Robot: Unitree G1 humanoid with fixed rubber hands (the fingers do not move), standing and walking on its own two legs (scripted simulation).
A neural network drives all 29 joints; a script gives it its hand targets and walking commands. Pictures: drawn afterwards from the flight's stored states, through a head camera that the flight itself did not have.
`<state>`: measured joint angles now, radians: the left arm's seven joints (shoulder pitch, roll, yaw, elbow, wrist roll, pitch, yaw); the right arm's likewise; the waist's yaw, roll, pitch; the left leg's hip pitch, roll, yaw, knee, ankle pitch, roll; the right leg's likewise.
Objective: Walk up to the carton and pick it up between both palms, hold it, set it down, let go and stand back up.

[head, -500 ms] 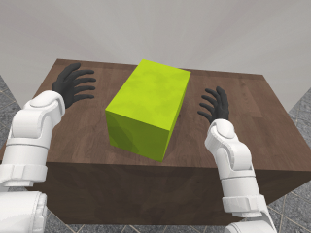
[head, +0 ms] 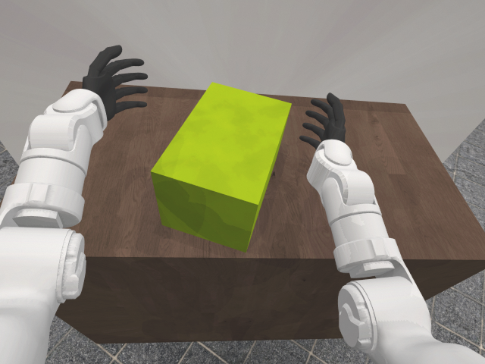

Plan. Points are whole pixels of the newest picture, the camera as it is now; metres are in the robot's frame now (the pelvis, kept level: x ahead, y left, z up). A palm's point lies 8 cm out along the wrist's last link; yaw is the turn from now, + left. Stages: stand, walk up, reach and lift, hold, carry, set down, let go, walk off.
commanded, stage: reach and lift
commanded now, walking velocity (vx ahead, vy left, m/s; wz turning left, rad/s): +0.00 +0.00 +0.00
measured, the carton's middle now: (228, 163) +0.47 +0.01 +0.05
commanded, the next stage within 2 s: none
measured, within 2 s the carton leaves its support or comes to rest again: neither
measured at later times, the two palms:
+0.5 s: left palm (118, 114) +0.48 +0.19 +0.14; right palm (332, 151) +0.43 -0.17 +0.13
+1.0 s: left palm (136, 134) +0.49 +0.17 +0.09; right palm (320, 171) +0.43 -0.16 +0.07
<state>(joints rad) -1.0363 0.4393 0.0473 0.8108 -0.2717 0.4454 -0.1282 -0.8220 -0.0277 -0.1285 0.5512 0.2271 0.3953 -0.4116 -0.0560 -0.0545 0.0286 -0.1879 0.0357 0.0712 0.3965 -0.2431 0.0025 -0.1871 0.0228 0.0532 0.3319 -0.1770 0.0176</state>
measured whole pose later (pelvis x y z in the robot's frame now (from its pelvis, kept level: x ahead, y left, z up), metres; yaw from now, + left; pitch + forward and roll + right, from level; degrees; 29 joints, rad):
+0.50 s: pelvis +0.00 +0.00 +0.00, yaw +1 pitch +9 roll -1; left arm -1.13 0.44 0.00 1.21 -0.23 0.17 -0.11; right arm -0.91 -0.03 -0.14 0.87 0.19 0.14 -0.36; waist -0.11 -0.05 -0.06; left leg -0.33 0.04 0.06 0.40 -0.22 0.00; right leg -0.33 0.02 0.04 0.33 -0.16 0.01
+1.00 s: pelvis +0.00 -0.01 -0.01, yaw +1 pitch +17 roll -1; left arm -1.14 0.37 -0.01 1.32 -0.12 -0.06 -0.11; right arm -0.91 0.03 -0.29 1.01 -0.01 -0.04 -0.28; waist -0.12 -0.05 -0.12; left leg -0.52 0.04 0.05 0.43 -0.21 -0.01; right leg -0.50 0.02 0.03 0.36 -0.15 0.01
